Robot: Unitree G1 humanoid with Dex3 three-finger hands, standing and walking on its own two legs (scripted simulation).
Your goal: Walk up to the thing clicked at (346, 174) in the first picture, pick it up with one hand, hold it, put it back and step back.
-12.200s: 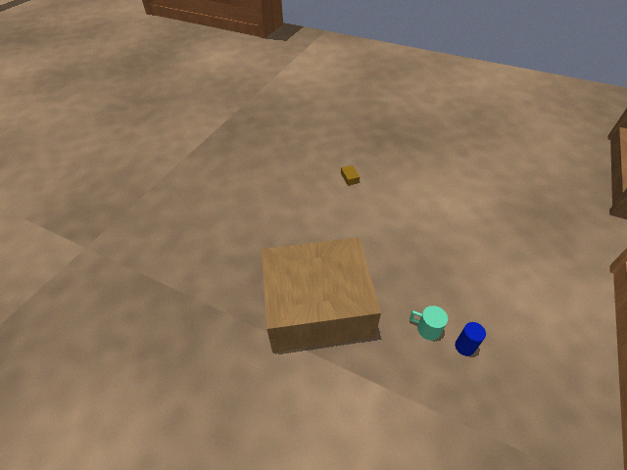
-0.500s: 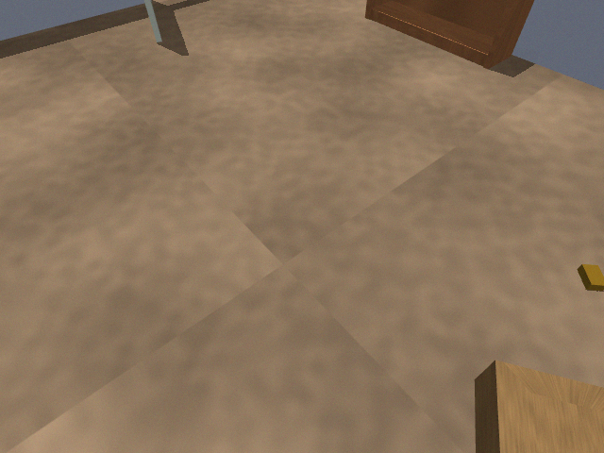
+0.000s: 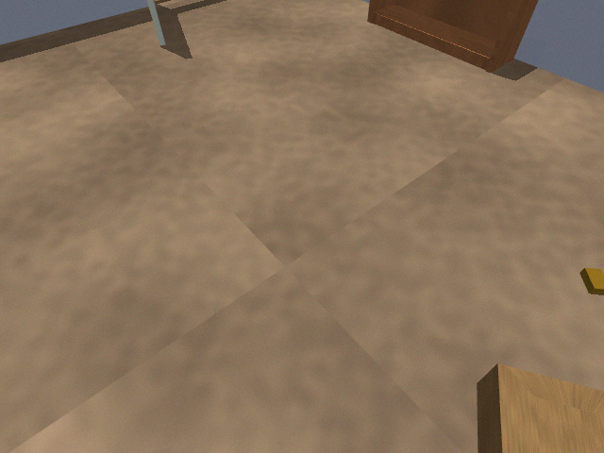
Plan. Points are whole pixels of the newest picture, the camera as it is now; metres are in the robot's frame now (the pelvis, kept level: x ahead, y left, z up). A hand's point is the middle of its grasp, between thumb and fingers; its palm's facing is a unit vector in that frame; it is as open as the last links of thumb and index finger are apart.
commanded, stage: stand
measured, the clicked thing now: (594, 281) +0.83 -1.09 -0.76
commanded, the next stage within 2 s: walk up in 0.04 s
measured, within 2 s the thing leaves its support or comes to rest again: neither
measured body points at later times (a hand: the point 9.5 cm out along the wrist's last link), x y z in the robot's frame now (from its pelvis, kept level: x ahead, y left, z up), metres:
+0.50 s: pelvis +0.10 -0.07 -0.01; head +0.08 -0.10 +0.44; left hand +0.10 +0.27 -0.10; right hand +0.16 -0.40 -0.14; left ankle +0.13 +0.07 -0.68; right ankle +0.09 -0.17 -0.75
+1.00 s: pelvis +0.34 -0.03 -0.01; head +0.36 -0.02 +0.44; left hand +0.38 +0.29 -0.13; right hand +0.44 -0.34 -0.11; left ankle +0.33 +0.09 -0.75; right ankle +0.31 -0.18 -0.67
